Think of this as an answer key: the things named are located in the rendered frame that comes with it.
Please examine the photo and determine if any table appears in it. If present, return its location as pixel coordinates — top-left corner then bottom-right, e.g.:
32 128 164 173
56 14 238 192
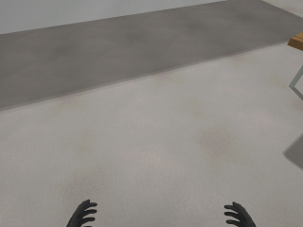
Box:
287 32 303 88

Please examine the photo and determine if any robot left hand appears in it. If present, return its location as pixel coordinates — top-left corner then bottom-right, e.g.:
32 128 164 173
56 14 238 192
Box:
66 200 98 227

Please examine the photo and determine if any robot right hand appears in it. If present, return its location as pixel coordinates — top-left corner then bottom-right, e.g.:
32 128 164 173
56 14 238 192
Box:
224 201 257 227

